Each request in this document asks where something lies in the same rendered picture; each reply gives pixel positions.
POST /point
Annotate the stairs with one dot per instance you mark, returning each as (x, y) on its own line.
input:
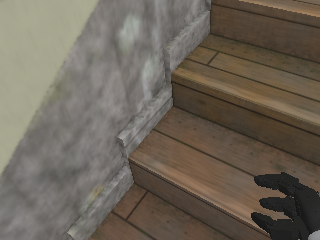
(246, 103)

